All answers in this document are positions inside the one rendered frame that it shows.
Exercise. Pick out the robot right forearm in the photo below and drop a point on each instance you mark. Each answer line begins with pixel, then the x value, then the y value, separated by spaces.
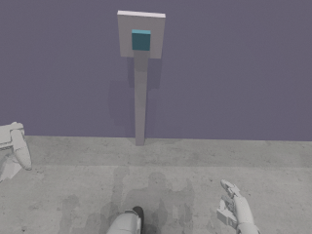
pixel 247 228

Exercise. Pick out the robot left shin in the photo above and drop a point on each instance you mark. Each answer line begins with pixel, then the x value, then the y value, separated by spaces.
pixel 130 212

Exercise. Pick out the right robot hand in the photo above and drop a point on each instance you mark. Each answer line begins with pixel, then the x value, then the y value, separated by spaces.
pixel 239 210

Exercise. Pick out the button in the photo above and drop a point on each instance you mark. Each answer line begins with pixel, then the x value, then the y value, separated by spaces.
pixel 141 40

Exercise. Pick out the robot left foot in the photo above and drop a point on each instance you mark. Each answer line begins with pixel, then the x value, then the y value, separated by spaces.
pixel 140 214

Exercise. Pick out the left robot hand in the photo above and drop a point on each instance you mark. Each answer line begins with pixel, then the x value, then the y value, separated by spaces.
pixel 12 136

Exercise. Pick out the panel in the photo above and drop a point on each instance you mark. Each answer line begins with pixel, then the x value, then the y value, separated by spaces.
pixel 155 23

